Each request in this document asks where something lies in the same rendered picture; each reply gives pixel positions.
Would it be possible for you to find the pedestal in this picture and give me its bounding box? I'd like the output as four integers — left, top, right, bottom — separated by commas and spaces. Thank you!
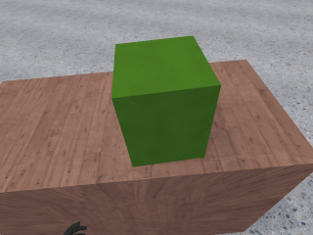
0, 59, 313, 235

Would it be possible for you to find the robot left hand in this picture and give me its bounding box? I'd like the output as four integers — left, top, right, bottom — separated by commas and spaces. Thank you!
64, 221, 87, 235

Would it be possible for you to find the carton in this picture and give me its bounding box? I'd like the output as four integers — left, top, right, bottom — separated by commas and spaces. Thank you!
112, 35, 221, 167

